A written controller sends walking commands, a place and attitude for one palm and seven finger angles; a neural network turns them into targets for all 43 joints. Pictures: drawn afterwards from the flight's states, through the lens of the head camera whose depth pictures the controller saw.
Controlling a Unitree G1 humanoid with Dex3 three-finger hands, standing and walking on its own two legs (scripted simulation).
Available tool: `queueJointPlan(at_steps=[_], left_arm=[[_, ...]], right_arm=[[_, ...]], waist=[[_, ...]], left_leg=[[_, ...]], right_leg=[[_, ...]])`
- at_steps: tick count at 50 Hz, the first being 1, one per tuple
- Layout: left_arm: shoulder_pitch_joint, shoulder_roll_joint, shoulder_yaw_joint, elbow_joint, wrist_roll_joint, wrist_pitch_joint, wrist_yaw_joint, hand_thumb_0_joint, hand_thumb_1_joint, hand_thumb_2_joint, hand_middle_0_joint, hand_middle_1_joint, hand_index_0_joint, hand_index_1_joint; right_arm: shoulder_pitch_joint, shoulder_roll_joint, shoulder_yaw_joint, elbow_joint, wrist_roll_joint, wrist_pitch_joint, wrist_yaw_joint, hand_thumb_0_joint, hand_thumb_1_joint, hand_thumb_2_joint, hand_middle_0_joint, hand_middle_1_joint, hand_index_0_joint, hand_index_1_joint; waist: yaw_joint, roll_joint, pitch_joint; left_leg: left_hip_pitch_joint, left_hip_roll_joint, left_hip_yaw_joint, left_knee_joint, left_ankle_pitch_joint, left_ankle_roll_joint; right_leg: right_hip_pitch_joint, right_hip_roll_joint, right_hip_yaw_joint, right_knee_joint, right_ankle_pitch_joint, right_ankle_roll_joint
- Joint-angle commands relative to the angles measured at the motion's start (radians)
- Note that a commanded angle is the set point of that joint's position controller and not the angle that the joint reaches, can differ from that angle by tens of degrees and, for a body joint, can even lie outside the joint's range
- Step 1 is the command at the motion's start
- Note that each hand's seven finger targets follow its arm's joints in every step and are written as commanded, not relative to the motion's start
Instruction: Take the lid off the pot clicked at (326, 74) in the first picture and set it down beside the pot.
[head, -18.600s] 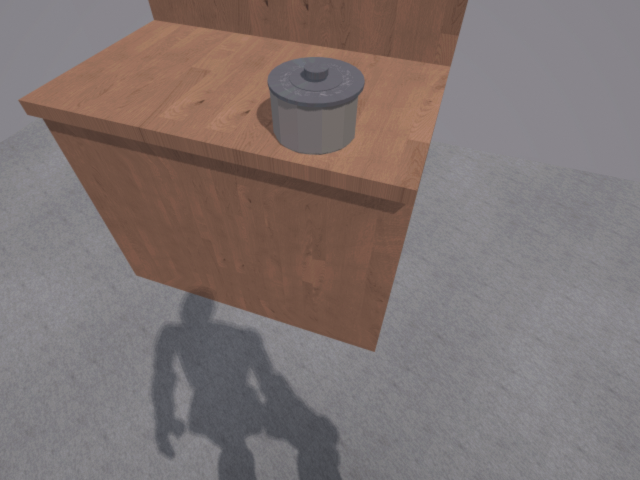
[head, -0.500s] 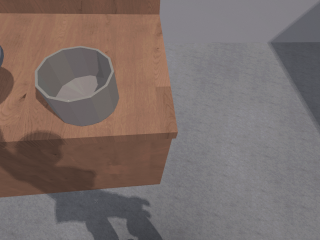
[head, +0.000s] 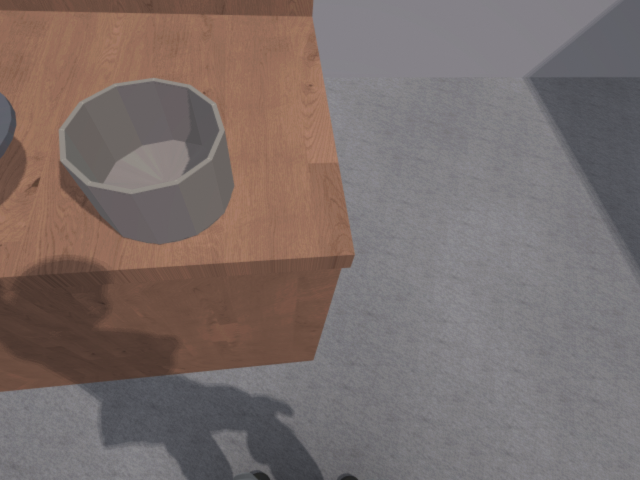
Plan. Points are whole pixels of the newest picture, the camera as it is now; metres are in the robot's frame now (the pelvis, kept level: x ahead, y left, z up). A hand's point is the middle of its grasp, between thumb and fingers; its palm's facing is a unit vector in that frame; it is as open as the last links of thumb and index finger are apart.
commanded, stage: lower the lid onto the table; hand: left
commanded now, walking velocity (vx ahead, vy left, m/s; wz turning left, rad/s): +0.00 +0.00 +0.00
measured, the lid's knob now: out of the picture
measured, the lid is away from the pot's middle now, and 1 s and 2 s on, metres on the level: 0.22 0.24 0.22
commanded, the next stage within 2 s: open the fingers wide in 1.60 s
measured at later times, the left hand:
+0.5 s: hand out of the picture +0.46 +0.39 +0.14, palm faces -0.42 -0.33 -0.84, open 7.6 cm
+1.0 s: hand out of the picture +0.47 +0.39 +0.10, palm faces -0.45 -0.33 -0.83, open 7.6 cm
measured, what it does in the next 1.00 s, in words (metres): stands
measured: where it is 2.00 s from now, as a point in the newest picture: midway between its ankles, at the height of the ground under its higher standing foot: outside the picture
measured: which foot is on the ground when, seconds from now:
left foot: down 0.00-1.00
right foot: down 0.00-1.00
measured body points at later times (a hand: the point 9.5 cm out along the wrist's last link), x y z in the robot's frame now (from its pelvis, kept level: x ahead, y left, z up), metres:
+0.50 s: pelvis -0.01 +0.01 -0.01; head +0.11 +0.03 +0.43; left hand +0.48 +0.40 +0.19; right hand -0.05 -0.28 -0.11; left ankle +0.00 +0.09 -0.73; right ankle -0.04 -0.15 -0.73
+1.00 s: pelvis -0.01 +0.01 -0.02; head +0.12 +0.04 +0.41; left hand +0.49 +0.40 +0.15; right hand -0.06 -0.27 -0.11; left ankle +0.00 +0.09 -0.73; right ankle -0.04 -0.15 -0.73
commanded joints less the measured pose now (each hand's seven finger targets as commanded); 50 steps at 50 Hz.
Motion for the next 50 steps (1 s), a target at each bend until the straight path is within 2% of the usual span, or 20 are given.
queueJointPlan(at_steps=[1,5,6,7,9,11,14,16,17,21,22,25,26,28,31,38,41,43,46,50], left_arm=[[-0.503,0.342,0.045,-0.259,0.01,-0.009,0.066,0.0,0.706,0.842,-0.793,-1.116,-0.813,-1.138],[-0.485,0.27,-0.006,-0.23,-0.001,-0.012,0.062,0.0,0.706,0.842,-0.793,-1.116,-0.813,-1.138],[-0.537,0.307,0.019,-0.285,0.0,-0.01,0.067,0.0,0.706,0.842,-0.793,-1.116,-0.813,-1.138],[-0.533,0.282,0.001,-0.274,0.004,-0.011,0.068,0.0,0.706,0.842,-0.793,-1.116,-0.813,-1.138],[-0.508,0.298,0.022,-0.256,0.003,-0.012,0.069,0.0,0.706,0.842,-0.793,-1.116,-0.813,-1.138],[-0.512,0.315,0.03,-0.274,0.003,-0.017,0.07,0.0,0.706,0.842,-0.793,-1.116,-0.813,-1.138],[-0.455,0.299,0.024,-0.201,0.003,-0.017,0.07,0.0,0.706,0.842,-0.793,-1.116,-0.813,-1.138],[-0.488,0.313,0.028,-0.252,0.001,-0.022,0.074,0.0,0.706,0.842,-0.793,-1.116,-0.813,-1.138],[-0.473,0.264,-0.009,-0.219,-0.001,-0.021,0.071,0.0,0.706,0.842,-0.793,-1.116,-0.813,-1.138],[-0.521,0.307,0.032,-0.304,0.0,-0.031,0.079,0.0,0.706,0.842,-0.793,-1.116,-0.813,-1.138],[-0.483,0.263,0.003,-0.241,0.001,-0.03,0.077,0.0,0.706,0.842,-0.793,-1.116,-0.813,-1.138],[-0.459,0.27,0.007,-0.241,-0.01,-0.039,0.079,0.0,0.706,0.842,-0.793,-1.116,-0.813,-1.138],[-0.48,0.309,0.034,-0.258,-0.003,-0.04,0.084,0.0,0.706,0.842,-0.793,-1.116,-0.813,-1.138],[-0.471,0.261,-0.001,-0.233,-0.007,-0.041,0.084,0.0,0.706,0.842,-0.793,-1.116,-0.813,-1.138],[-0.507,0.318,0.037,-0.294,-0.002,-0.053,0.091,0.0,0.706,0.842,-0.793,-1.116,-0.813,-1.138],[-0.425,0.321,0.034,-0.199,0.0,-0.066,0.093,0.0,0.706,0.842,-0.793,-1.116,-0.813,-1.138],[-0.457,0.357,0.055,-0.251,0.002,-0.076,0.1,0.0,0.706,0.842,-0.793,-1.116,-0.813,-1.138],[-0.429,0.332,0.038,-0.212,-0.001,-0.076,0.097,0.0,0.706,0.842,-0.793,-1.116,-0.813,-1.138],[-0.46,0.389,0.079,-0.257,0.004,-0.083,0.105,0.0,0.706,0.842,-0.793,-1.116,-0.813,-1.138],[-0.44,0.318,0.039,-0.244,-0.004,-0.083,0.101,0.0,0.706,0.842,-0.793,-1.116,-0.813,-1.138]], right_arm=[[0.166,-0.207,-0.06,-0.025,0.001,-0.002,-0.021,0.0,-0.9,-0.9,0.2,0.3,0.2,0.3],[0.169,-0.201,-0.059,-0.019,0.005,-0.006,-0.023,0.0,-0.9,-0.9,0.2,0.3,0.2,0.3],[0.176,-0.209,-0.065,-0.015,0.001,-0.001,-0.023,0.0,-0.9,-0.9,0.2,0.3,0.2,0.3],[0.179,-0.203,-0.066,-0.015,0.0,-0.007,-0.024,0.0,-0.9,-0.9,0.2,0.3,0.2,0.3],[0.188,-0.204,-0.067,-0.01,-0.002,-0.008,-0.025,0.0,-0.9,-0.9,0.2,0.3,0.2,0.3],[0.191,-0.205,-0.066,-0.008,-0.002,-0.01,-0.024,0.0,-0.9,-0.9,0.2,0.3,0.2,0.3],[0.191,-0.203,-0.063,-0.01,0.0,-0.01,-0.024,0.0,-0.9,-0.9,0.2,0.3,0.2,0.3],[0.191,-0.208,-0.062,-0.012,-0.002,-0.006,-0.026,0.0,-0.9,-0.9,0.2,0.3,0.2,0.3],[0.187,-0.201,-0.06,-0.013,0.0,-0.009,-0.028,0.0,-0.9,-0.9,0.2,0.3,0.2,0.3],[0.203,-0.206,-0.066,-0.011,-0.007,-0.012,-0.031,0.0,-0.9,-0.9,0.2,0.3,0.2,0.3],[0.202,-0.201,-0.064,-0.011,-0.003,-0.017,-0.032,0.0,-0.9,-0.9,0.2,0.3,0.2,0.3],[0.193,-0.202,-0.056,-0.011,0.0,-0.017,-0.035,0.0,-0.9,-0.9,0.2,0.3,0.2,0.3],[0.195,-0.208,-0.06,-0.012,-0.004,-0.012,-0.036,0.0,-0.9,-0.9,0.2,0.3,0.2,0.3],[0.197,-0.202,-0.059,-0.011,-0.001,-0.013,-0.037,0.0,-0.9,-0.9,0.2,0.3,0.2,0.3],[0.204,-0.206,-0.062,-0.01,-0.005,-0.013,-0.041,0.0,-0.9,-0.9,0.2,0.3,0.2,0.3],[0.196,-0.202,-0.049,-0.02,0.002,-0.01,-0.046,0.0,-0.9,-0.9,0.2,0.3,0.2,0.3],[0.205,-0.204,-0.05,-0.019,0.0,-0.005,-0.05,0.0,-0.9,-0.9,0.2,0.3,0.2,0.3],[0.206,-0.203,-0.048,-0.02,0.003,-0.006,-0.051,0.0,-0.9,-0.9,0.2,0.3,0.2,0.3],[0.218,-0.207,-0.051,-0.015,0.0,-0.006,-0.052,0.0,-0.9,-0.9,0.2,0.3,0.2,0.3],[0.224,-0.2,-0.053,-0.007,-0.002,-0.007,-0.047,0.0,-0.9,-0.9,0.2,0.3,0.2,0.3]], waist=[[0.027,0.219,-0.486],[0.011,0.222,-0.451],[0.016,0.263,-0.489],[0.012,0.289,-0.495],[0.006,0.241,-0.497],[0.014,0.271,-0.524],[0.005,0.23,-0.459],[0.012,0.268,-0.487],[0.004,0.271,-0.455],[0.016,0.332,-0.53],[0.001,0.289,-0.49],[0.003,0.251,-0.479],[0.007,0.263,-0.499],[-0.003,0.282,-0.471],[0.005,0.309,-0.547],[-0.004,0.245,-0.469],[0.001,0.278,-0.526],[-0.006,0.269,-0.493],[-0.001,0.297,-0.558],[-0.007,0.323,-0.534]], left_leg=[[0.454,-0.029,-0.015,0.015,0.529,0.014],[0.457,-0.022,-0.02,0.014,0.517,0.011],[0.483,-0.016,-0.028,0.014,0.523,0.006],[0.497,-0.019,-0.027,0.024,0.543,0.008],[0.483,-0.018,-0.026,0.034,0.555,0.011],[0.501,-0.017,-0.027,0.045,0.602,0.006],[0.443,-0.022,-0.024,0.046,0.523,0.01],[0.465,-0.018,-0.03,0.043,0.524,0.004],[0.449,-0.02,-0.027,0.045,0.506,0.007],[0.528,-0.007,-0.05,0.063,0.607,-0.011],[0.502,-0.008,-0.048,0.064,0.57,-0.004],[0.448,-0.014,-0.039,0.057,0.509,0.001],[0.449,-0.014,-0.039,0.063,0.494,0.003],[0.444,-0.012,-0.04,0.064,0.485,0.002],[0.485,-0.009,-0.042,0.083,0.546,-0.002],[0.37,-0.02,-0.026,0.096,0.438,0.01],[0.402,-0.015,-0.03,0.112,0.5,0.007],[0.383,-0.014,-0.033,0.115,0.482,0.006],[0.419,-0.013,-0.034,0.133,0.539,0.007],[0.449,-0.001,-0.054,0.141,0.614,-0.012]], right_leg=[[0.02,0.071,-0.042,-0.011,0.31,-0.033],[-0.031,0.076,-0.052,-0.008,0.274,-0.035],[-0.029,0.072,-0.045,-0.012,0.273,-0.034],[-0.047,0.075,-0.049,-0.009,0.272,-0.037],[-0.039,0.076,-0.049,-0.004,0.292,-0.033],[-0.041,0.076,-0.046,0.007,0.306,-0.031],[-0.06,0.078,-0.051,0.007,0.275,-0.032],[-0.065,0.077,-0.05,0.011,0.261,-0.034],[-0.086,0.078,-0.052,0.01,0.252,-0.037],[-0.106,0.084,-0.058,0.022,0.25,-0.039],[-0.127,0.084,-0.061,0.022,0.235,-0.036],[-0.105,0.084,-0.061,0.035,0.235,-0.039],[-0.101,0.079,-0.054,0.034,0.236,-0.035],[-0.131,0.079,-0.057,0.033,0.224,-0.037],[-0.122,0.081,-0.054,0.049,0.245,-0.035],[-0.129,0.08,-0.053,0.067,0.233,-0.033],[-0.122,0.081,-0.051,0.081,0.261,-0.033],[-0.149,0.082,-0.053,0.082,0.242,-0.033],[-0.138,0.083,-0.049,0.095,0.267,-0.031],[-0.199,0.09,-0.064,0.101,0.245,-0.035]])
